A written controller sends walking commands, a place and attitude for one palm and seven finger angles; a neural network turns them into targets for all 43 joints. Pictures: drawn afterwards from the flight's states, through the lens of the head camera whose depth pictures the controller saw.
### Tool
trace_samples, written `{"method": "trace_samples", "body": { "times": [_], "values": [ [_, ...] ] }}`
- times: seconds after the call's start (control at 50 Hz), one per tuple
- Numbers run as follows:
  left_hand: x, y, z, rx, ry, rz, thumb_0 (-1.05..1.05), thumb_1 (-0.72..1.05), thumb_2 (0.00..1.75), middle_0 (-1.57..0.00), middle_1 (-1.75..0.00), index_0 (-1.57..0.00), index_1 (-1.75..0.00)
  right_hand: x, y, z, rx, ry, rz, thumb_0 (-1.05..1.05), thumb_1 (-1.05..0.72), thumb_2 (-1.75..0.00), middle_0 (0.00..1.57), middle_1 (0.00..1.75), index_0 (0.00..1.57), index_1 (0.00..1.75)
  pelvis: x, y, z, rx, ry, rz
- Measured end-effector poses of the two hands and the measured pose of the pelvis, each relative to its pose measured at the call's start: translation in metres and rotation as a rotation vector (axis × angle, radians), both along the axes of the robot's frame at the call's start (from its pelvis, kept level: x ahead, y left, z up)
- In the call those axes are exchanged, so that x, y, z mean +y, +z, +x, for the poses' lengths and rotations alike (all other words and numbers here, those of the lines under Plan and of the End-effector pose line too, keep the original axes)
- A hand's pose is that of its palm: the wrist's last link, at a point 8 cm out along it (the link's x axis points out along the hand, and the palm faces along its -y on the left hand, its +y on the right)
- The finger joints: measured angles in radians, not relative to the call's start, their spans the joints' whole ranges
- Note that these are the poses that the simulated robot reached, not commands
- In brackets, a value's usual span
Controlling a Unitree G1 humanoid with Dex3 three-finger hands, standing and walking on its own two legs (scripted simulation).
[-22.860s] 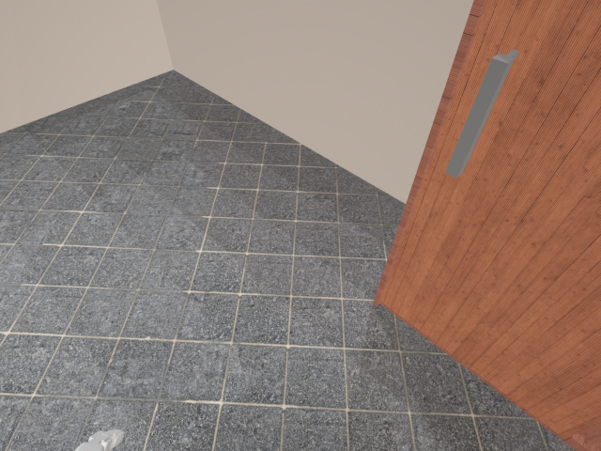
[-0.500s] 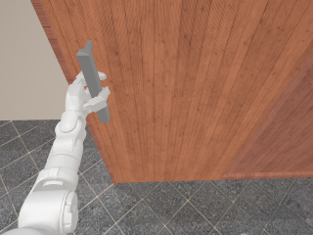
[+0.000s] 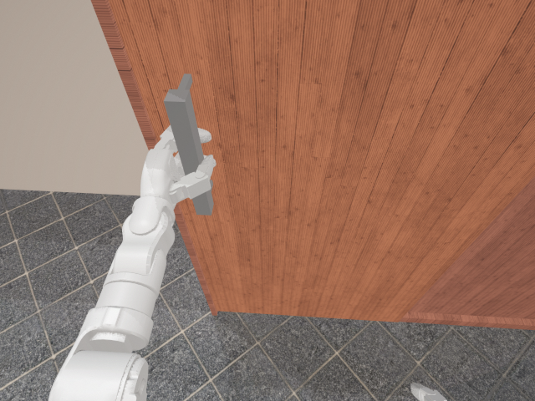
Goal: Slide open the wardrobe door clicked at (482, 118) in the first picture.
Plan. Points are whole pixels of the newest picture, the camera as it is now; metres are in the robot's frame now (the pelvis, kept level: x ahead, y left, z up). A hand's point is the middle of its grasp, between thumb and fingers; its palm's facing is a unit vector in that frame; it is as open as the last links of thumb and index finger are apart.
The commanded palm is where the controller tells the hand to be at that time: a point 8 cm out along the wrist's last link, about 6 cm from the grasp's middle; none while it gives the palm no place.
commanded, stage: tug the door sideways, standing still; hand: left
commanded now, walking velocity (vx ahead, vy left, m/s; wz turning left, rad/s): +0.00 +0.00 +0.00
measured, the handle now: (196, 152) +0.47 +0.13 +0.12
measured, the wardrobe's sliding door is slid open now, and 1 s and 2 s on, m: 0.00 0.00 0.09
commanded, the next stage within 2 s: step sideways, sliding the door along in 0.68 s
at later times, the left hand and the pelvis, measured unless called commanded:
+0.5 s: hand (206, 177) +0.41 +0.10 +0.12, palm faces +0.03 -1.00 -0.03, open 6.3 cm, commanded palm +0.38 +0.10 +0.12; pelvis -0.02 +0.00 -0.01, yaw +2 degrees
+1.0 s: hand (205, 176) +0.41 +0.11 +0.12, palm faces +0.05 -0.99 -0.11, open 6.3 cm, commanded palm +0.39 +0.13 +0.12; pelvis -0.03 +0.00 -0.01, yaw -2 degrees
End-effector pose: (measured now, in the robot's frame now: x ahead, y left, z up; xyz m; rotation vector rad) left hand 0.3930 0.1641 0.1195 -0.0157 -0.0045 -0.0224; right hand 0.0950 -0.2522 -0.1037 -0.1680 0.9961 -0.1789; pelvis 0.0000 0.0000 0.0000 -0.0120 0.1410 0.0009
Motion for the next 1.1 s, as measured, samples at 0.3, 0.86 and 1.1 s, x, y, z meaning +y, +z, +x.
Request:
{"method": "trace_samples", "body": {
  "times": [0.3, 0.86, 1.1],
  "values": [
    [-0.006, 0.001, -0.004, 0.008, 0.053, 0.032, 0.02, 0.71, 0.82, -0.27, -1.4, -0.25, -1.4, 0.016, -0.012, -0.019, 0.017, 0.053, 0.038, 0.01, -0.9, -0.9, 0.2, 0.3, 0.2, 0.3, 0.001, -0.005, -0.016, -0.005, 0.033, -0.003],
    [-0.003, 0.002, -0.002, -0.01, 0.034, 0.099, -0.01, 0.68, 0.79, -0.32, -1.4, -0.25, -1.4, 0.017, -0.015, -0.032, 0.022, 0.032, 0.015, 0.01, -0.9, -0.9, 0.2, 0.3, 0.2, 0.3, 0.006, -0.006, -0.025, -0.021, 0.015, -0.004],
    [-0.01, 0.007, -0.005, 0.06, 0.138, 0.122, 0.02, 0.68, 0.82, -0.32, -1.32, -0.26, -1.4, -0.001, -0.022, -0.029, -0.011, -0.031, 0.034, 0.01, -0.9, -0.9, 0.2, 0.3, 0.2, 0.3, -0.026, -0.006, -0.033, -0.146, -0.052, -0.005]
  ]
}}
